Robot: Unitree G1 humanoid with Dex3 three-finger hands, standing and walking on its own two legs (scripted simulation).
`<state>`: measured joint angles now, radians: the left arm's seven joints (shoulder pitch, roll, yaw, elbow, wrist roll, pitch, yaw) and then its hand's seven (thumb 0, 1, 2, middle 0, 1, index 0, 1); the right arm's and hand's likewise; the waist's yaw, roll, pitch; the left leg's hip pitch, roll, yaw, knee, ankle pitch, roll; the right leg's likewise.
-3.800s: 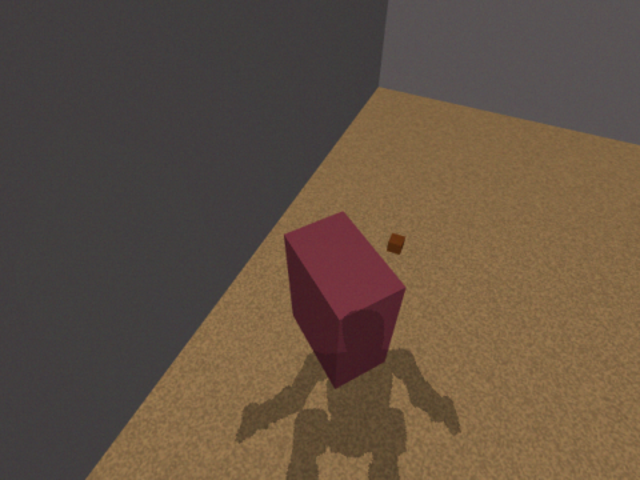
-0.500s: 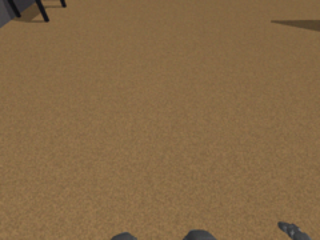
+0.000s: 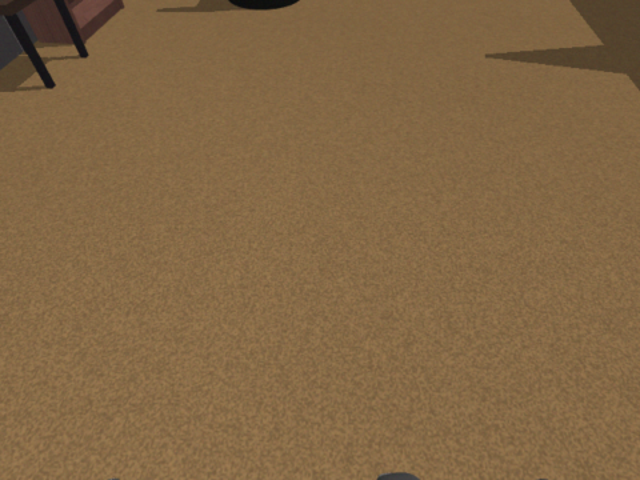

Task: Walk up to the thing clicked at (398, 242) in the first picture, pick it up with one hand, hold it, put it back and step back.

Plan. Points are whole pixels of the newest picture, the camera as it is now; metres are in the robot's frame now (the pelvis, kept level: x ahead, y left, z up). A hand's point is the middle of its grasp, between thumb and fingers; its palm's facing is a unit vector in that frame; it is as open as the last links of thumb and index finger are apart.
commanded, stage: walk up
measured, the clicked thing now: out of the picture +0.03 +1.09 -0.72
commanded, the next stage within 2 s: stand in 0.42 s
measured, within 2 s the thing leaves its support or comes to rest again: neither
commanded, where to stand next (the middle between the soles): +0.07 +0.00 m, yaw +0 degrees
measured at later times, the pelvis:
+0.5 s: pelvis +0.01 +0.01 +0.02, yaw -2 degrees
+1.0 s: pelvis +0.00 +0.01 +0.03, yaw +0 degrees
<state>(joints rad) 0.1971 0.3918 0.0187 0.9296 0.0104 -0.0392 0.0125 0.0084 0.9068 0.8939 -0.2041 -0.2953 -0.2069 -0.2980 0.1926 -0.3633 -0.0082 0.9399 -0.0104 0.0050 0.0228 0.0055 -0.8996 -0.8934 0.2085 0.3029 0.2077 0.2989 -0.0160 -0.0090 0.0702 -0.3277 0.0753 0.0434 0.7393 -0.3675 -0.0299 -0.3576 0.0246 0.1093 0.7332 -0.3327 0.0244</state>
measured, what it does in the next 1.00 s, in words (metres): stands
